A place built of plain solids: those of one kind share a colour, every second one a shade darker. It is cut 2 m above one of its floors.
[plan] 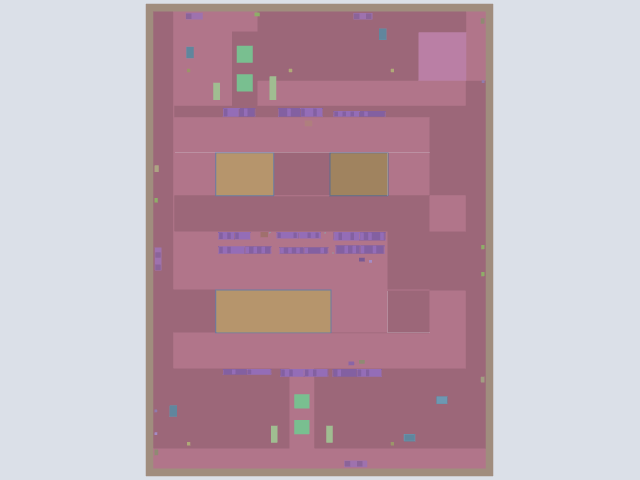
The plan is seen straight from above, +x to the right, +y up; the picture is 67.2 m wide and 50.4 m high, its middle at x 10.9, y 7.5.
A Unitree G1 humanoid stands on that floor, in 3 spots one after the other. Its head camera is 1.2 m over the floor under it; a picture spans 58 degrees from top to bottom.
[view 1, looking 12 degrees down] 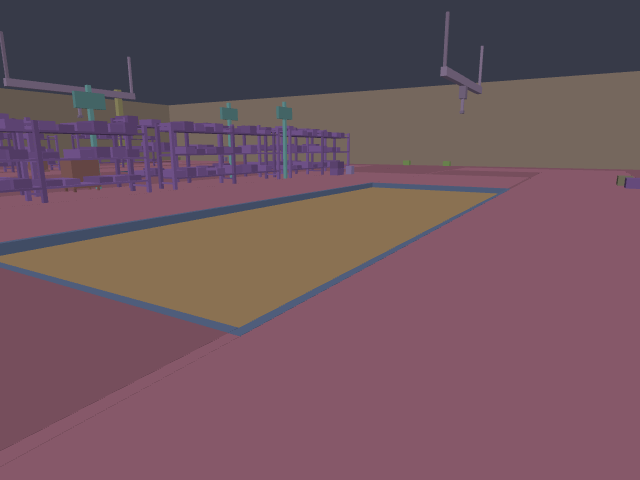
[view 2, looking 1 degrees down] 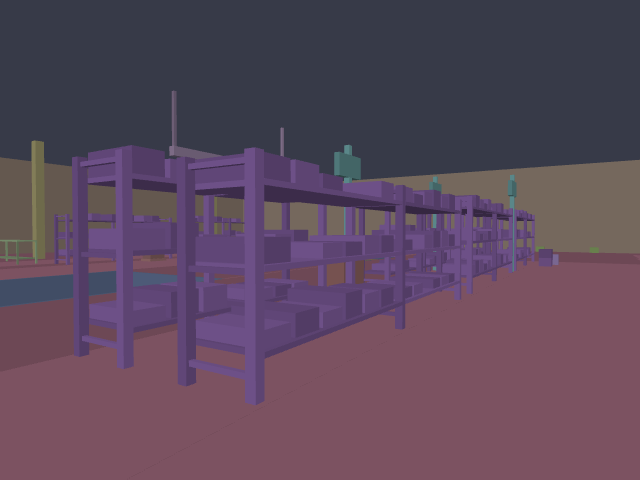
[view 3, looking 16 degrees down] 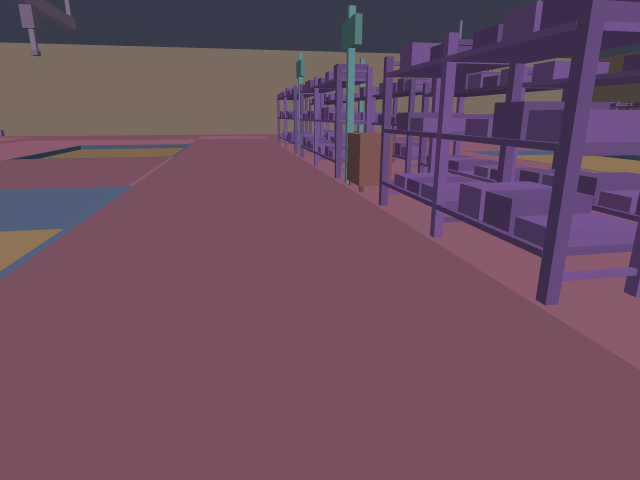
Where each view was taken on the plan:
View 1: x -2.08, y -4.10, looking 31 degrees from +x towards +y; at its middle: floor_pit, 6.52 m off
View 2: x -2.08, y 4.10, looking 32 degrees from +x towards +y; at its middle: rack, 4.83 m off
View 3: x -2.08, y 10.30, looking -11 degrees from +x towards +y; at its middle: floor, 4.35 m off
